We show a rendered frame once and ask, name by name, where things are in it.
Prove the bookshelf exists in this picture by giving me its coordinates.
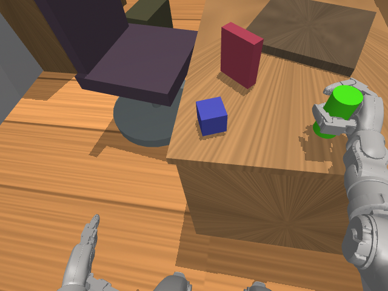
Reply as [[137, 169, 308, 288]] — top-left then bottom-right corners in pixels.
[[0, 0, 127, 74]]

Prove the desk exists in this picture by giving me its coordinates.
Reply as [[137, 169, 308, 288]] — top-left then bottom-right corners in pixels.
[[166, 0, 388, 255]]

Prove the office chair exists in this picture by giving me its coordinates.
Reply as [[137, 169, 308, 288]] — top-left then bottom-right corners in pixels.
[[34, 0, 198, 147]]

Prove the right robot hand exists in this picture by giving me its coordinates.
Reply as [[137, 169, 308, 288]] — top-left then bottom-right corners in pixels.
[[312, 78, 384, 139]]

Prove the right robot arm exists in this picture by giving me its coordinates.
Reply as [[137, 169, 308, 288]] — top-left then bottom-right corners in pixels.
[[341, 130, 388, 291]]

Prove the left robot hand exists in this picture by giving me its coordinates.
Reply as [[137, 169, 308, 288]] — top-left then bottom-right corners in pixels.
[[61, 214, 119, 291]]

